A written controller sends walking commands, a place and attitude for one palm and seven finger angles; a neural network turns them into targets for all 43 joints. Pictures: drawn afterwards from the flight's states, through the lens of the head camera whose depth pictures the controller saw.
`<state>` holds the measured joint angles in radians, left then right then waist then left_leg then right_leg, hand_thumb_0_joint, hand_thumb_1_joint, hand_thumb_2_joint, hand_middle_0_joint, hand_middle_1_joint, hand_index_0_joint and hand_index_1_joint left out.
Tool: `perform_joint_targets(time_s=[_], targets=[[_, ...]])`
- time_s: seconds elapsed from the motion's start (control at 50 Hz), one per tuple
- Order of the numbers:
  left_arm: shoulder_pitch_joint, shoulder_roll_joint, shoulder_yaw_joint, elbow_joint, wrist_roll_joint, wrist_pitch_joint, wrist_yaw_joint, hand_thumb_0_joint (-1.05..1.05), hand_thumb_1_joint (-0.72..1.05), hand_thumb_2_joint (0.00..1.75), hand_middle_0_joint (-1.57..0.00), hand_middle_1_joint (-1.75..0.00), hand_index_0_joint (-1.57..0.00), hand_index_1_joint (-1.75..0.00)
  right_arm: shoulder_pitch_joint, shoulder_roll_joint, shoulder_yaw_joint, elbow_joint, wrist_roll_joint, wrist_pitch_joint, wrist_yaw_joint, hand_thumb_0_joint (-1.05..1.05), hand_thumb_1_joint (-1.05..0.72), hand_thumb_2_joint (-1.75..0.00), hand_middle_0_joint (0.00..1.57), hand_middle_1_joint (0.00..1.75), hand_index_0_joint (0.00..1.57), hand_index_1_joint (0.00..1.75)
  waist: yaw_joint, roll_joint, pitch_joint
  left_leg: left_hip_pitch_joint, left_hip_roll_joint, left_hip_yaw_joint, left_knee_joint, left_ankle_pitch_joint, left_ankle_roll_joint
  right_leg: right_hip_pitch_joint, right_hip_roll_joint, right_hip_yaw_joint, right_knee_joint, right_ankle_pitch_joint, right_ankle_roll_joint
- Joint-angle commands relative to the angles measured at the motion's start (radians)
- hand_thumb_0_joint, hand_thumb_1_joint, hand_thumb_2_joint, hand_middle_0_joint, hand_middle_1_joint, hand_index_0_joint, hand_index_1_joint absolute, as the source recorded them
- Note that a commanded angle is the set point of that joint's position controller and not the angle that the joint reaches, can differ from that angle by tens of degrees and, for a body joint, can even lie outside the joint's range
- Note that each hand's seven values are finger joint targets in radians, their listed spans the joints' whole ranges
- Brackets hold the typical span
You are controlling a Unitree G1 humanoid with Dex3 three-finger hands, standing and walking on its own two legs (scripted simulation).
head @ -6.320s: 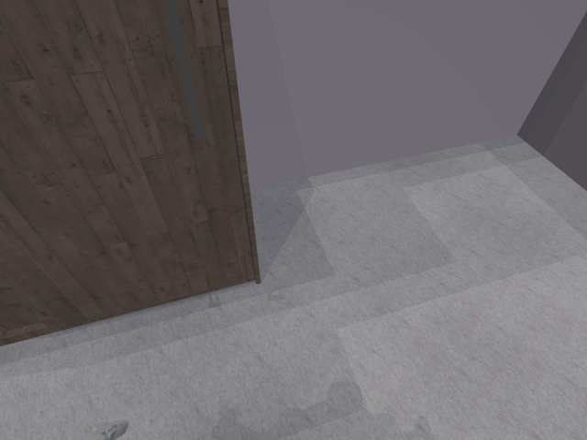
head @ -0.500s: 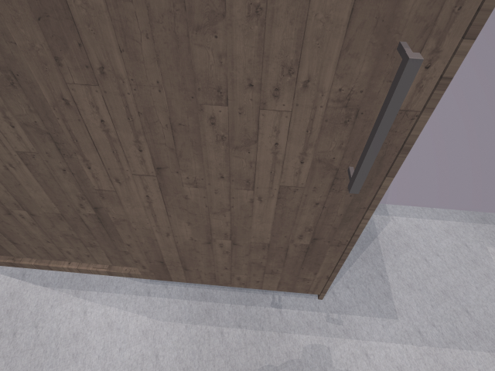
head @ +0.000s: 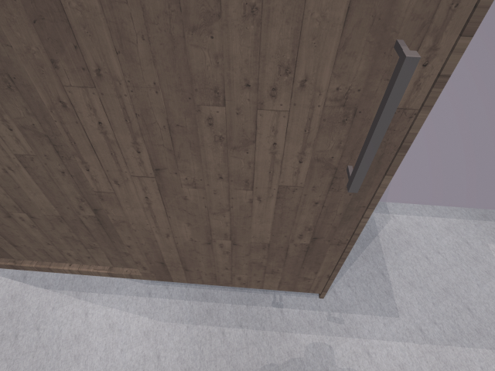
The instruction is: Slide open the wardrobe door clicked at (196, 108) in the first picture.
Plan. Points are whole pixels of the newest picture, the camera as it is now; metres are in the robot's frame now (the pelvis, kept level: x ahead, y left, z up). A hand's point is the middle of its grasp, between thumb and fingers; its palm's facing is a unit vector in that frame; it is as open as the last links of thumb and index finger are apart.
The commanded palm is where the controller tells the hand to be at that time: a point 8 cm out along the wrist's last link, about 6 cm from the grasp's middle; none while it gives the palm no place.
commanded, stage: look again from close up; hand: right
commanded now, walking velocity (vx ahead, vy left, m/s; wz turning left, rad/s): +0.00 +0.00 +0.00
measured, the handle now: (373, 127) +0.51 -0.20 +0.14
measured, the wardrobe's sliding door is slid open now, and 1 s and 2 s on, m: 0.00 0.00 0.00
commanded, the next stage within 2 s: raise the hand with hooked fingers in 0.36 s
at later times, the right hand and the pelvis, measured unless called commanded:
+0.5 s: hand out of the picture -0.02 -0.17 -0.17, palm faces +0.10 +0.98 -0.18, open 7.4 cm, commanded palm +0.09 -0.22 -0.07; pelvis -0.01 -0.01 +0.00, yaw +0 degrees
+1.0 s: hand out of the picture +0.10 -0.22 -0.02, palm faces +0.21 +0.98 -0.04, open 9.3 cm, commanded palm +0.11 -0.26 +0.01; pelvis -0.07 -0.01 -0.06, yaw -2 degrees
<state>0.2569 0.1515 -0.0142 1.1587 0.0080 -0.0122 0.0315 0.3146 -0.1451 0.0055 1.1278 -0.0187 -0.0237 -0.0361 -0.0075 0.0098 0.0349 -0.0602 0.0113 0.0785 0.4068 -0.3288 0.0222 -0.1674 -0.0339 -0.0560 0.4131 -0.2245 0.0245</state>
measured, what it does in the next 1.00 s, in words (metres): lowers itself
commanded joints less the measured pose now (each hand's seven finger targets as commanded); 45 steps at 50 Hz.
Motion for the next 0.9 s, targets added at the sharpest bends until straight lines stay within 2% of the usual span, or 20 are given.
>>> perform_joint_targets(time_s=[0.0, 0.42, 0.44, 0.46, 0.48, 0.5, 0.52, 0.54, 0.56, 0.58, 0.6, 0.62, 0.64, 0.68, 0.72, 0.76, 0.8, 0.84, 0.86, 0.88], targets=[[0.054, 0.088, 0.017, -0.024, 0.003, -0.016, 0.009, 0.00, 0.90, 0.90, -0.20, -0.30, -0.20, -0.30, 0.085, -0.104, -0.022, -0.015, 0.005, -0.009, -0.008, 0.00, -0.90, -0.90, 0.20, 0.30, 0.20, 0.30, -0.002, 0.002, 0.025, -0.079, 0.114, -0.076, -0.077, 0.343, 0.005, 0.036, -0.075, 0.058, -0.027, 0.254, -0.039], [0.068, 0.077, 0.016, -0.019, 0.003, -0.017, 0.009, 0.00, 0.90, 0.90, -0.20, -0.30, -0.20, -0.30, 0.098, -0.087, -0.019, -0.006, 0.006, -0.006, -0.007, 0.00, -0.90, -0.90, 0.20, 0.30, 0.20, 0.30, -0.005, 0.003, 0.061, -0.102, 0.110, -0.073, -0.099, 0.235, 0.004, 0.019, -0.075, 0.072, -0.047, 0.221, -0.042], [-0.035, 0.105, 0.016, -0.097, -0.006, -0.027, -0.009, 0.00, 0.90, 0.90, -0.20, -0.30, -0.20, -0.30, 0.138, -0.094, -0.010, 0.004, -0.009, -0.036, -0.043, 0.00, -0.90, -0.90, 0.20, 0.30, 0.20, 0.30, -0.028, 0.002, 0.079, -0.151, 0.164, -0.173, -0.094, 0.694, -0.027, -0.075, -0.066, 0.031, 0.189, 0.241, -0.020], [-0.044, 0.287, 0.080, -0.401, -0.015, -0.162, 0.086, 0.00, 0.90, 0.90, -0.20, -0.30, -0.20, -0.30, -0.614, -0.440, -0.210, -1.486, 0.198, -0.229, -0.038, 0.00, -0.88, -0.89, 0.20, 0.32, 0.20, 0.32, 0.081, -0.228, -0.288, -0.119, 0.091, -0.111, -0.043, 0.688, -0.025, 0.201, 0.011, 0.007, 0.069, 0.297, -0.035], [-0.055, 0.189, 0.013, -0.372, -0.001, -0.255, 0.104, 0.00, 0.90, 0.90, -0.20, -0.30, -0.20, -0.30, -0.317, -0.279, -0.106, -1.297, 0.119, -0.186, -0.069, 0.00, -0.85, -0.88, 0.20, 0.33, 0.20, 0.33, 0.024, -0.318, -0.324, -0.045, 0.049, -0.059, 0.057, 0.506, 0.021, 0.246, 0.002, -0.013, 0.012, 0.458, -0.053], [0.001, 0.192, 0.014, -0.330, -0.015, -0.300, 0.068, 0.00, 0.90, 0.90, -0.20, -0.30, -0.20, -0.30, -0.169, -0.180, -0.055, -1.116, 0.110, -0.143, -0.097, 0.00, -0.83, -0.87, 0.21, 0.34, 0.21, 0.34, 0.011, -0.218, -0.285, -0.120, 0.021, -0.037, 0.053, 0.314, 0.018, 0.179, -0.015, 0.012, 0.017, 0.454, -0.040], [0.011, 0.166, 0.032, -0.355, -0.040, -0.311, 0.048, 0.00, 0.90, 0.90, -0.20, -0.30, -0.20, -0.30, 0.043, 0.004, 0.037, -1.049, 0.139, -0.063, -0.081, 0.00, -0.81, -0.86, 0.21, 0.36, 0.21, 0.36, 0.022, -0.100, -0.218, -0.141, 0.013, 0.001, 0.083, 0.314, 0.003, 0.134, -0.028, 0.047, 0.023, 0.432, -0.067], [-0.012, 0.196, 0.034, -0.420, -0.055, -0.318, 0.050, 0.00, 0.90, 0.90, -0.20, -0.30, -0.20, -0.30, -0.048, -0.003, 0.062, -1.273, 0.168, -0.083, -0.060, 0.00, -0.78, -0.85, 0.21, 0.37, 0.21, 0.37, 0.019, -0.014, -0.245, -0.147, 0.014, 0.020, 0.103, 0.322, -0.009, 0.101, -0.022, 0.060, 0.058, 0.380, -0.066], [-0.038, 0.185, 0.038, -0.439, -0.059, -0.332, 0.064, 0.00, 0.90, 0.90, -0.20, -0.30, -0.20, -0.30, 0.032, 0.042, 0.081, -1.186, 0.169, -0.100, -0.043, 0.00, -0.76, -0.84, 0.21, 0.39, 0.21, 0.39, 0.034, 0.092, -0.124, -0.214, 0.006, 0.024, 0.087, 0.308, -0.018, 0.044, -0.012, 0.051, 0.085, 0.295, -0.072], [-0.031, 0.225, 0.045, -0.469, -0.043, -0.344, 0.055, 0.00, 0.90, 0.90, -0.20, -0.30, -0.20, -0.30, -0.012, -0.003, 0.046, -1.208, 0.180, -0.149, -0.023, 0.00, -0.74, -0.83, 0.21, 0.40, 0.21, 0.40, 0.059, 0.165, -0.130, -0.280, 0.001, 0.024, 0.090, 0.256, -0.026, -0.007, 0.008, 0.066, 0.118, 0.201, -0.073], [-0.033, 0.226, 0.058, -0.493, -0.024, -0.351, 0.046, 0.00, 0.90, 0.90, -0.20, -0.30, -0.20, -0.30, 0.018, -0.003, 0.031, -1.174, 0.179, -0.188, -0.002, 0.00, -0.71, -0.82, 0.21, 0.42, 0.21, 0.42, 0.063, 0.184, -0.095, -0.358, -0.001, 0.022, 0.106, 0.198, -0.030, -0.070, 0.021, 0.075, 0.158, 0.137, -0.070], [-0.043, 0.233, 0.070, -0.502, -0.013, -0.346, 0.037, 0.00, 0.90, 0.90, -0.20, -0.30, -0.20, -0.30, 0.036, 0.006, 0.002, -1.084, 0.183, -0.236, 0.026, 0.00, -0.69, -0.81, 0.22, 0.43, 0.22, 0.43, 0.059, 0.248, -0.043, -0.441, -0.003, 0.025, 0.136, 0.126, -0.031, -0.164, 0.025, 0.086, 0.197, 0.071, -0.057], [-0.071, 0.226, 0.076, -0.519, -0.011, -0.342, 0.023, 0.00, 0.90, 0.90, -0.20, -0.30, -0.20, -0.30, 0.152, 0.042, -0.011, -0.967, 0.207, -0.290, 0.075, 0.00, -0.67, -0.80, 0.22, 0.45, 0.22, 0.45, 0.021, 0.285, 0.013, -0.505, -0.004, 0.027, 0.169, 0.047, -0.028, -0.263, 0.025, 0.087, 0.226, -0.001, -0.042], [-0.112, 0.221, 0.085, -0.568, -0.011, -0.324, -0.011, 0.00, 0.90, 0.90, -0.20, -0.30, -0.20, -0.30, 0.325, 0.002, -0.110, -0.885, 0.270, -0.414, 0.209, 0.00, -0.62, -0.78, 0.22, 0.48, 0.22, 0.48, -0.060, 0.254, -0.033, -0.494, 0.010, -0.005, 0.251, 0.051, -0.008, -0.368, 0.039, 0.061, 0.292, -0.017, -0.017], [-0.151, 0.235, 0.095, -0.635, -0.007, -0.307, -0.034, 0.00, 0.90, 0.90, -0.20, -0.30, -0.20, -0.30, 0.339, -0.078, -0.204, -0.907, 0.314, -0.525, 0.348, 0.00, -0.57, -0.76, 0.22, 0.51, 0.22, 0.51, -0.083, 0.160, -0.131, -0.469, 0.023, -0.039, 0.346, 0.125, 0.012, -0.428, 0.051, 0.042, 0.375, -0.005, -0.006], [-0.169, 0.235, 0.105, -0.707, -0.012, -0.268, -0.042, 0.00, 0.90, 0.90, -0.20, -0.30, -0.20, -0.30, 0.339, -0.215, -0.331, -0.971, 0.295, -0.497, 0.364, 0.00, -0.53, -0.74, 0.23, 0.54, 0.23, 0.54, -0.131, 0.010, -0.209, -0.426, 0.026, -0.064, 0.380, 0.121, 0.017, -0.448, 0.063, 0.006, 0.396, 0.004, -0.017], [-0.204, 0.221, 0.089, -0.803, -0.020, -0.231, -0.039, 0.00, 0.90, 0.90, -0.20, -0.30, -0.20, -0.30, 0.225, -0.199, -0.284, -1.197, 0.300, -0.439, 0.336, 0.00, -0.48, -0.72, 0.23, 0.57, 0.23, 0.57, -0.116, -0.078, -0.263, -0.433, 0.020, -0.062, 0.381, 0.037, 0.013, -0.406, 0.062, -0.008, 0.385, -0.036, -0.030], [-0.185, 0.207, 0.081, -0.836, -0.025, -0.218, -0.024, 0.00, 0.90, 0.90, -0.20, -0.30, -0.20, -0.30, 0.074, -0.194, -0.270, -1.363, 0.304, -0.429, 0.271, 0.00, -0.43, -0.70, 0.23, 0.60, 0.23, 0.60, -0.062, -0.101, -0.260, -0.495, 0.007, -0.072, 0.352, -0.065, 0.004, -0.380, 0.045, 0.015, 0.387, -0.105, -0.043], [-0.159, 0.204, 0.077, -0.822, -0.018, -0.213, -0.015, 0.00, 0.90, 0.90, -0.20, -0.30, -0.20, -0.30, -0.012, -0.201, -0.270, -1.428, 0.302, -0.439, 0.234, 0.00, -0.41, -0.69, 0.24, 0.62, 0.24, 0.62, -0.025, -0.061, -0.233, -0.548, -0.006, -0.075, 0.350, -0.109, -0.001, -0.393, 0.029, 0.041, 0.399, -0.138, -0.050], [-0.140, 0.204, 0.075, -0.820, -0.018, -0.218, -0.006, 0.00, 0.90, 0.90, -0.20, -0.30, -0.20, -0.30, -0.113, -0.207, -0.252, -1.542, 0.293, -0.467, 0.207, 0.00, -0.39, -0.68, 0.24, 0.63, 0.24, 0.63, 0.000, -0.116, -0.259, -0.554, -0.008, -0.084, 0.345, -0.109, 0.003, -0.358, 0.022, 0.058, 0.409, -0.137, -0.056]])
